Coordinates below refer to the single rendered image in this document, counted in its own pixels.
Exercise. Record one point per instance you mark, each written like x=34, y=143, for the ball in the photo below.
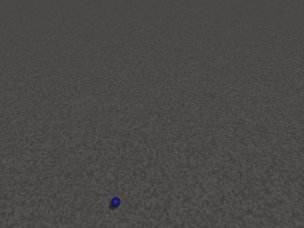
x=115, y=202

